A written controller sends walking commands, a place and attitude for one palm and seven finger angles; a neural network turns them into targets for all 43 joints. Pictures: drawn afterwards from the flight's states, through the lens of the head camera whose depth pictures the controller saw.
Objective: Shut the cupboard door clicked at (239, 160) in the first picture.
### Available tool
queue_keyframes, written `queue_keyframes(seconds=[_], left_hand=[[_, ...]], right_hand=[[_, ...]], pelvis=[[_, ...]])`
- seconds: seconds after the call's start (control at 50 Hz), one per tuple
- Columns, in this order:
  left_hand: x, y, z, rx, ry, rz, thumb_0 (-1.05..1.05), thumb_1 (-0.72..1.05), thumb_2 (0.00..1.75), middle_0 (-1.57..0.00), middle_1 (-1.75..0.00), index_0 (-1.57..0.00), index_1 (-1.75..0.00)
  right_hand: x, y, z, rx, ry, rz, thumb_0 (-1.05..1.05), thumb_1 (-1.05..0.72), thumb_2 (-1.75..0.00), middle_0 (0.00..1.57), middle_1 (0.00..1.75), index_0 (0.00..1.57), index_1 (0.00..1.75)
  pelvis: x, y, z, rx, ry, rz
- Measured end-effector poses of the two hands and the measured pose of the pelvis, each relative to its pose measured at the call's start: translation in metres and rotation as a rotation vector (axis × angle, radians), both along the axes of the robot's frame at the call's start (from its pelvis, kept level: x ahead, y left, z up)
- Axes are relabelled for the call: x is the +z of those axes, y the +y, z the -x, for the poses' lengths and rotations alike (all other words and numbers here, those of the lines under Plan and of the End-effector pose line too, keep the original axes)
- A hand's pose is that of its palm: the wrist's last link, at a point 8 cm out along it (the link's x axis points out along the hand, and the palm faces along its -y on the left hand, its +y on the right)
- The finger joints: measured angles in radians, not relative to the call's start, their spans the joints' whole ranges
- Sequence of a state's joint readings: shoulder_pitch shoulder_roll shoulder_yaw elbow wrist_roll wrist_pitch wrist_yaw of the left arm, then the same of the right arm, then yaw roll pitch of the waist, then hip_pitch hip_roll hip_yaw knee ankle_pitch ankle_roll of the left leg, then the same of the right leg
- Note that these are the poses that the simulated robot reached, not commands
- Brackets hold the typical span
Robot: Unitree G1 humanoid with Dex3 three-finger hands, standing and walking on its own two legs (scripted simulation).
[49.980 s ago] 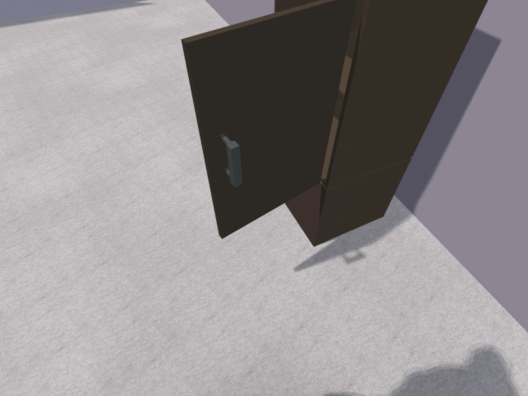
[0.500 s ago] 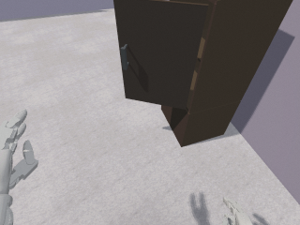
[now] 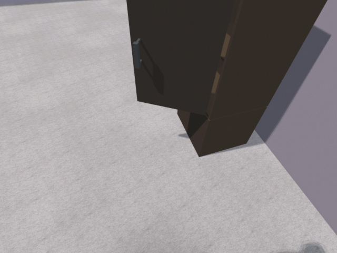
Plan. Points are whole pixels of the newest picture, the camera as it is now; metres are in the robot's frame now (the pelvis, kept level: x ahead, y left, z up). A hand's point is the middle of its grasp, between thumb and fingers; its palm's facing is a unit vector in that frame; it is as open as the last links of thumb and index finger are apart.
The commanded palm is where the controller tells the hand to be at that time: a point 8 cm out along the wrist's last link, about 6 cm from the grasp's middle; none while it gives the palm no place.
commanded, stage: let the arm hang, fingers relaxed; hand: left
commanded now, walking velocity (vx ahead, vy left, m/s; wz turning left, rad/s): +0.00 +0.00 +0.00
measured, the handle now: (138, 53) +0.91 +0.19 -0.02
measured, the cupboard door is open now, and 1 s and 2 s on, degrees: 57 57 57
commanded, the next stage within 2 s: look to check the result in 0.56 s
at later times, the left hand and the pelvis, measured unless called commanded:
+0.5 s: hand out of the picture +0.02 +0.18 -0.17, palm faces -0.01 -0.98 -0.18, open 7.4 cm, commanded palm none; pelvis +0.01 +0.00 +0.00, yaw -1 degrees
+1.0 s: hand out of the picture +0.04 +0.19 -0.17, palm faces -0.01 -0.97 -0.24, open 7.4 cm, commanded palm none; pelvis +0.03 -0.01 +0.01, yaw -1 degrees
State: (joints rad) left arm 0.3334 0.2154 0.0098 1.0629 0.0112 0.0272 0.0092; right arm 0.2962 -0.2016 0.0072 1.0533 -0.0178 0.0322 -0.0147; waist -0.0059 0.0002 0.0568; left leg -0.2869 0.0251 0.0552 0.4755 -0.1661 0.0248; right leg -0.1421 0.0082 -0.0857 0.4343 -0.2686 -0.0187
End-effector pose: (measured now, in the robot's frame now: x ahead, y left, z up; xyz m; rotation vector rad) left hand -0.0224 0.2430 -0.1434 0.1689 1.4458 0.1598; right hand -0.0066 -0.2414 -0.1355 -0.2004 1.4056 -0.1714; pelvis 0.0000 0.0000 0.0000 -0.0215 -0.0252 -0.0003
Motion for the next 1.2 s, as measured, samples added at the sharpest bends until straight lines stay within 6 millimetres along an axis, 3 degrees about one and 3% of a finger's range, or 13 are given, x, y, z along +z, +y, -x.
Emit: queue_keyframes(seconds=[0.12, 0.28, 0.56, 0.94, 1.2], left_hand=[[0.010, 0.010, 0.008, 0.001, 0.032, -0.039, 0.01, 0.92, 0.90, -0.20, -0.30, -0.20, -0.30], [0.008, 0.004, -0.014, -0.014, -0.020, -0.030, 0.01, 0.91, 0.90, -0.20, -0.30, -0.19, -0.30], [0.000, -0.020, -0.045, -0.035, -0.064, 0.034, 0.01, 0.91, 0.90, -0.20, -0.30, -0.20, -0.30], [0.009, -0.003, -0.060, -0.031, -0.055, -0.031, 0.01, 0.91, 0.90, -0.20, -0.30, -0.20, -0.30], [0.011, -0.006, -0.076, -0.041, -0.082, -0.031, 0.01, 0.91, 0.90, -0.20, -0.30, -0.20, -0.30]], right_hand=[[-0.009, 0.015, -0.001, -0.021, -0.014, -0.047, 0.01, -0.91, -0.90, 0.20, 0.30, 0.20, 0.30], [-0.010, 0.021, -0.010, -0.031, -0.041, -0.062, 0.01, -0.91, -0.90, 0.20, 0.30, 0.20, 0.30], [-0.002, 0.007, -0.017, -0.043, -0.036, -0.021, 0.01, -0.91, -0.90, 0.20, 0.30, 0.20, 0.30], [-0.002, -0.005, -0.048, -0.022, -0.058, -0.015, 0.01, -0.91, -0.90, 0.20, 0.30, 0.20, 0.30], [0.001, -0.017, -0.067, -0.006, -0.088, 0.002, 0.01, -0.91, -0.90, 0.20, 0.30, 0.20, 0.30]], pelvis=[[0.002, 0.004, 0.000, -0.012, -0.006, -0.007], [0.003, 0.005, -0.003, -0.021, -0.008, -0.017], [0.004, 0.000, -0.013, -0.023, -0.001, -0.021], [0.006, -0.005, -0.029, -0.022, -0.003, -0.023], [0.007, -0.010, -0.035, -0.022, -0.004, -0.026]])
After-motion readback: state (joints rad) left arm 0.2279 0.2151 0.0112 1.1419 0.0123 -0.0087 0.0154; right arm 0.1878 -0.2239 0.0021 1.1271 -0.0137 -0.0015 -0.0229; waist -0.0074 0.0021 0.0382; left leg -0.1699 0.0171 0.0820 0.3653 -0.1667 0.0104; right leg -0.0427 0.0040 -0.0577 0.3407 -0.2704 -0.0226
